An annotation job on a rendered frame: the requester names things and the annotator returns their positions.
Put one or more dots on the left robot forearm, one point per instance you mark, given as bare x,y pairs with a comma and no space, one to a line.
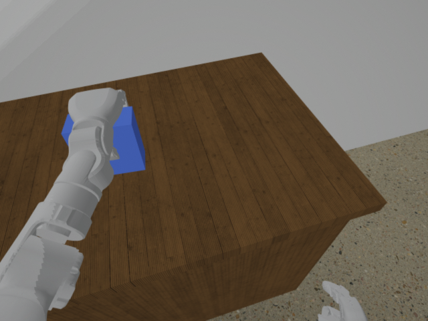
66,212

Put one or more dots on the sponge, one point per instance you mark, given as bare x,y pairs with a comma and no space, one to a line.
127,140

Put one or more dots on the table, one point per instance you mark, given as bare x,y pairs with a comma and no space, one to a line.
244,191

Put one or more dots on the robot left hand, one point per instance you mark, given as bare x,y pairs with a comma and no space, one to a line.
106,103

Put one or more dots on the robot right hand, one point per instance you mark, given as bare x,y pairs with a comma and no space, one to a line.
350,308

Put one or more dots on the robot left upper arm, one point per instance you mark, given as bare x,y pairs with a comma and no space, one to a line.
42,276

